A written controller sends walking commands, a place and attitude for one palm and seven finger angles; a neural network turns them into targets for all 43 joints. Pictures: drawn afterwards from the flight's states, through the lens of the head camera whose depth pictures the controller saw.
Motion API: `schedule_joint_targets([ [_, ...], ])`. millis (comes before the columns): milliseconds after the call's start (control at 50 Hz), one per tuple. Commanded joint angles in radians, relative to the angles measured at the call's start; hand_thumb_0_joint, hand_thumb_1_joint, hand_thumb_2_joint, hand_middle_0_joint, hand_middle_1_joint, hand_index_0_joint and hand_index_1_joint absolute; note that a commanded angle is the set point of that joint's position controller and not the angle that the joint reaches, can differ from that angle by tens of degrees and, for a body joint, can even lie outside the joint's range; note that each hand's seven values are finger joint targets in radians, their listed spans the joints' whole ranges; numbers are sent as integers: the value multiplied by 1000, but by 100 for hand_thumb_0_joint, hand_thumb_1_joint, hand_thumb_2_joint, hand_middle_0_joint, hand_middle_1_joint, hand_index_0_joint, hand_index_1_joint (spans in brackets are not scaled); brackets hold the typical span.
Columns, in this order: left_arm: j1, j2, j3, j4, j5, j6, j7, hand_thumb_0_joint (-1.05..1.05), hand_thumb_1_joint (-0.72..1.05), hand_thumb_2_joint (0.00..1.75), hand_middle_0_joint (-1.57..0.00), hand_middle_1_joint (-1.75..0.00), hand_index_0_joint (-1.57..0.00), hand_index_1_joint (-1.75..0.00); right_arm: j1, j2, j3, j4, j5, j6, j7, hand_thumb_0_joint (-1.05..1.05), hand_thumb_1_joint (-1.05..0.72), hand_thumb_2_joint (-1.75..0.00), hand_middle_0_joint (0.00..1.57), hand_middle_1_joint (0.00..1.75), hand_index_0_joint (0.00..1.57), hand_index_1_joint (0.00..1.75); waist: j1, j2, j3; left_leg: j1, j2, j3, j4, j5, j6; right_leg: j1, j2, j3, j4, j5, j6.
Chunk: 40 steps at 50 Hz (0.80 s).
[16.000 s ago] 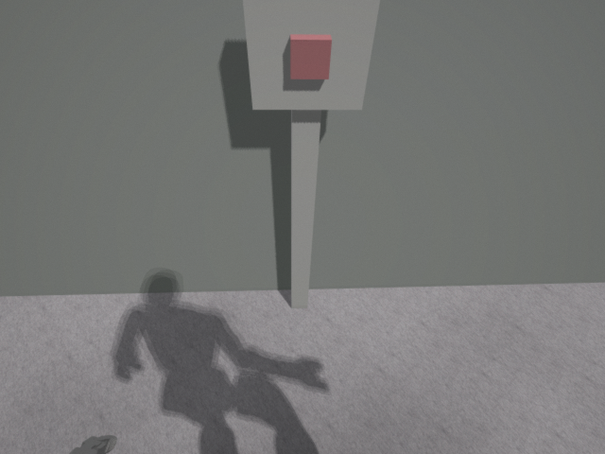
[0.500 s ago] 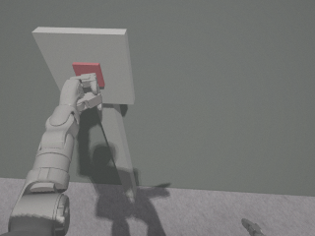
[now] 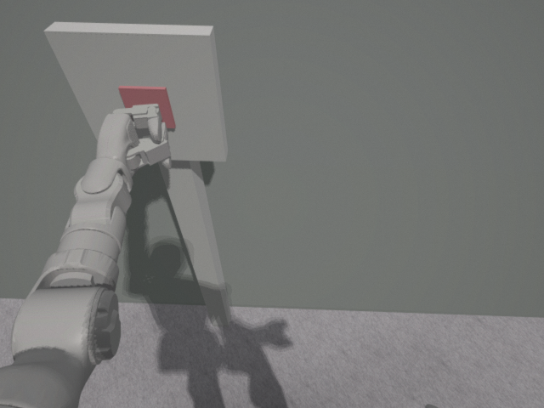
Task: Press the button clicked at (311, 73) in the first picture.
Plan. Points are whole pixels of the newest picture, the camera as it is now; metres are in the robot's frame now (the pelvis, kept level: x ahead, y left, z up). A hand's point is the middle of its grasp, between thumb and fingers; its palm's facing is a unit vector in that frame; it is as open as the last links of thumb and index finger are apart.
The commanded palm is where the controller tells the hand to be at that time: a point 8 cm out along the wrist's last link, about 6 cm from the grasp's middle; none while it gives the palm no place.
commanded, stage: hold the button down briefly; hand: left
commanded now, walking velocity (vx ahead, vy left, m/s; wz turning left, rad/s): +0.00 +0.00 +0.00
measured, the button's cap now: (150, 104) +0.50 +0.19 +0.20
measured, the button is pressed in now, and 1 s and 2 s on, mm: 12 0 0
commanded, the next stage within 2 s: pull the fist back off the button in 0.02 s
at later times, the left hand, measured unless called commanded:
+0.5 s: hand (161, 151) +0.43 +0.17 +0.16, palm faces -0.01 -1.00 -0.01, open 2.9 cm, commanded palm +0.41 +0.21 +0.17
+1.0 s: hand (146, 185) +0.36 +0.17 +0.17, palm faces +0.02 -1.00 -0.03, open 3.1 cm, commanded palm +0.33 +0.22 +0.17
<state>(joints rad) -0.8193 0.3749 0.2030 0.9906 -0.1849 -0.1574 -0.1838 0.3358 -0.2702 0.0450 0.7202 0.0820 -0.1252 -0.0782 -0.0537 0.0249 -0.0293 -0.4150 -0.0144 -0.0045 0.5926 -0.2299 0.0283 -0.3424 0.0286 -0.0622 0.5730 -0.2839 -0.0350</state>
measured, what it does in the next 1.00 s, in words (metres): stands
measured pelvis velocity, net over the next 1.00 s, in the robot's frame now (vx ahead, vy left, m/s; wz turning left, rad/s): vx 0.05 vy -0.01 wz -0.01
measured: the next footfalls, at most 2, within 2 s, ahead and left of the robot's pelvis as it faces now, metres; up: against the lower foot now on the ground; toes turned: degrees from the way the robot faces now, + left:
none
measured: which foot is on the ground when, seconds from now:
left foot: down 0.00-1.00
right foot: down 0.00-1.00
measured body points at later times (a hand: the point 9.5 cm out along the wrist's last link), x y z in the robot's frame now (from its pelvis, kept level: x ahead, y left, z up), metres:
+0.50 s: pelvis +0.01 +0.01 +0.00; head +0.01 +0.00 +0.45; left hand +0.43 +0.22 +0.17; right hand +0.11 -0.25 -0.10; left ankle +0.05 +0.10 -0.73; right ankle +0.01 -0.10 -0.73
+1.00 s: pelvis +0.05 -0.01 +0.01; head +0.02 -0.03 +0.46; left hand +0.35 +0.23 +0.17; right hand +0.24 -0.24 -0.06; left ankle +0.05 +0.10 -0.73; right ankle +0.01 -0.10 -0.73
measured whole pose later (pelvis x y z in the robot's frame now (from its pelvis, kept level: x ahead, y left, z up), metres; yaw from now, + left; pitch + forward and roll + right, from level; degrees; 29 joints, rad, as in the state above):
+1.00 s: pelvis +0.05 -0.01 +0.01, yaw -1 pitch -1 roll +0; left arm -0.15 0.27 0.20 0.05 -0.25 0.15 -0.16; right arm 0.19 -0.25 0.04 0.58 0.08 -0.09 -0.07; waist 0.03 0.04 -0.06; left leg -0.23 -0.02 0.01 0.51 -0.27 0.02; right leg -0.16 0.03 -0.04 0.49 -0.32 -0.04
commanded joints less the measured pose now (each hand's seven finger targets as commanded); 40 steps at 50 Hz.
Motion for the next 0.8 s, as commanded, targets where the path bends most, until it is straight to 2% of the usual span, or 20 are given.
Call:
schedule_joint_targets([
  [0,-640,216,58,-237,-20,-74,34,0,90,90,-130,-150,-130,-150,-12,-151,-48,-113,-5,-57,-4,0,-90,-90,20,30,20,30,-60,-27,-243,177,15,-47,-99,-151,19,-61,-18,77,-131,-66,20],
  [40,-643,231,68,-241,-19,-76,34,0,90,90,-130,-150,-130,-150,-14,-151,-48,-115,-6,-61,-5,0,-90,-90,20,30,20,30,-57,0,-249,171,14,-44,-97,-167,18,-61,-19,81,-130,-80,20],
  [60,-645,219,59,-240,-21,-78,31,0,90,90,-130,-150,-130,-150,-11,-150,-46,-117,-7,-65,-4,0,-90,-90,20,30,20,30,-59,-3,-243,169,14,-45,-99,-168,18,-62,-19,80,-130,-79,20],
  [80,-644,237,75,-243,-18,-83,32,0,90,90,-130,-150,-130,-150,-11,-153,-49,-116,-8,-65,-5,0,-90,-90,20,30,20,30,-60,-23,-247,166,15,-47,-94,-164,20,-57,-18,79,-128,-76,19],
  [140,-635,196,45,-247,-18,-79,32,0,90,90,-130,-150,-130,-150,-15,-149,-49,-120,-6,-71,-4,0,-90,-90,20,30,20,30,-59,20,-237,178,15,-48,-100,-189,15,-89,-16,75,-124,-90,19],
  [180,-611,189,47,-250,-19,-76,33,0,90,90,-130,-150,-130,-150,-14,-151,-49,-124,-7,-72,-4,0,-90,-90,20,30,20,30,-56,-1,-236,178,17,-55,-102,-191,16,-88,-15,67,-118,-86,16],
  [220,-593,204,64,-274,-20,-73,34,0,90,90,-130,-150,-130,-150,-17,-152,-52,-128,-8,-75,-2,0,-90,-90,20,30,20,30,-45,10,-254,192,18,-55,-100,-169,15,-81,-15,68,-115,-69,16],
  [280,-533,163,45,-321,-21,-64,29,0,90,90,-130,-150,-130,-150,-29,-146,-55,-144,-8,-77,1,0,-90,-90,20,30,20,30,-33,-5,-276,215,19,-55,-95,-132,16,-70,-13,62,-112,-40,14],
  [300,-505,172,56,-308,-22,-53,30,0,90,90,-130,-150,-130,-150,-31,-147,-54,-144,-5,-74,-1,0,-90,-90,20,30,20,30,-30,-23,-256,208,21,-52,-99,-136,17,-71,-13,63,-116,-44,16],
  [360,-454,174,60,-372,-20,-35,32,0,90,90,-130,-150,-130,-150,-47,-144,-55,-161,-5,-72,0,0,-90,-90,20,30,20,30,-10,3,-256,220,21,-56,-107,-113,14,-58,-13,58,-113,-28,11],
  [400,-413,132,31,-434,-19,-23,30,0,90,90,-130,-150,-130,-150,-64,-136,-55,-176,-2,-72,2,0,-90,-90,20,30,20,30,-6,31,-276,262,22,-55,-104,-69,13,-54,-12,54,-110,6,8],
  [420,-385,128,32,-441,-25,-11,31,0,90,90,-130,-150,-130,-150,-66,-136,-54,-177,-1,-69,2,0,-90,-90,20,30,20,30,-6,2,-261,260,24,-58,-108,-69,13,-54,-10,51,-115,9,9],
  [460,-376,109,20,-494,-31,5,32,0,90,90,-130,-150,-130,-150,-79,-133,-52,-186,-1,-69,0,0,-90,-90,20,30,20,30,-3,-1,-252,264,25,-59,-116,-67,12,-48,-10,47,-117,14,8],
  [520,-276,99,24,-597,-33,23,38,0,90,90,-130,-150,-130,-150,-106,-126,-53,-204,-1,-69,2,0,-90,-90,20,30,20,30,19,15,-284,308,25,-53,-111,20,12,-10,-11,45,-116,74,4],
  [540,-235,76,7,-617,-34,35,36,0,90,90,-130,-150,-130,-150,-116,-123,-50,-212,0,-69,4,0,-90,-90,20,30,20,30,25,11,-278,311,26,-54,-112,36,10,-4,-12,44,-115,86,4],
  [580,-151,94,34,-663,-38,54,39,0,90,90,-130,-150,-130,-150,-127,-122,-51,-219,-3,-63,6,0,-90,-90,20,30,20,30,41,-16,-276,311,27,-47,-109,90,13,32,-10,43,-118,131,2],
  [640,-42,93,52,-770,-44,94,41,0,90,90,-130,-150,-130,-150,-160,-112,-47,-244,-4,-53,11,0,-90,-90,20,30,20,30,62,-23,-280,316,23,-30,-114,164,13,86,-16,44,-116,220,6],
  [680,57,123,88,-850,-44,122,46,0,90,90,-130,-150,-130,-150,-183,-110,-46,-261,-6,-44,15,0,-90,-90,20,30,20,30,82,-18,-289,313,19,-15,-110,211,14,132,-20,49,-116,280,6],
  [720,107,101,74,-926,-47,152,44,0,90,90,-130,-150,-130,-150,-202,-101,-44,-275,-4,-34,17,0,-90,-90,20,30,20,30,76,-16,-274,318,19,-5,-113,247,13,147,-23,45,-115,330,10],
  [780,219,112,101,-1030,-60,195,40,0,90,90,-130,-150,-130,-150,-224,-98,-44,-288,-5,-24,17,0,-90,-90,20,30,20,30,83,-32,-281,324,16,4,-106,283,15,183,-22,47,-119,390,15],
])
